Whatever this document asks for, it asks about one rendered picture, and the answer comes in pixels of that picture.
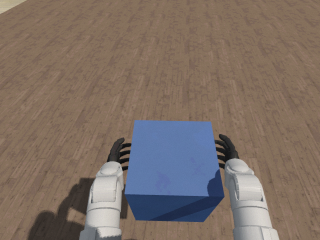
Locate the robot right hand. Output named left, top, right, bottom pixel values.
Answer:
left=214, top=134, right=240, bottom=169

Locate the right robot forearm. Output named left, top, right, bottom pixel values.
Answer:
left=224, top=158, right=280, bottom=240

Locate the robot left hand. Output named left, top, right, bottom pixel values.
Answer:
left=107, top=137, right=132, bottom=171

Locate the carton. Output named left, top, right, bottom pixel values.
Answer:
left=124, top=120, right=225, bottom=222

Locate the left robot forearm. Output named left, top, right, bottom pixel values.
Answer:
left=79, top=161, right=124, bottom=240

